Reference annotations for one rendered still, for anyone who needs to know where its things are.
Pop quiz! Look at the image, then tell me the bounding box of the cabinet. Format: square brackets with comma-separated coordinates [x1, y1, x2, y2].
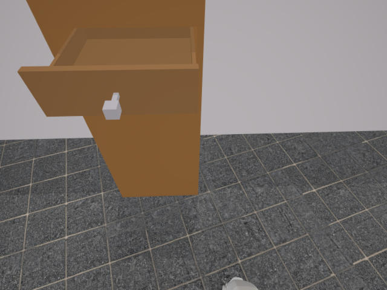
[26, 0, 206, 198]

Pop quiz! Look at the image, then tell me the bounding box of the robot right shin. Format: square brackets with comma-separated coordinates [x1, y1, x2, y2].
[230, 277, 243, 282]

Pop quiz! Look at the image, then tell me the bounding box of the handle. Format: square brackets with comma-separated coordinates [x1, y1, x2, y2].
[102, 92, 122, 120]

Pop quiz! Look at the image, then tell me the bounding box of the drawer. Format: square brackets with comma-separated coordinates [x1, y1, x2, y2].
[18, 27, 199, 117]

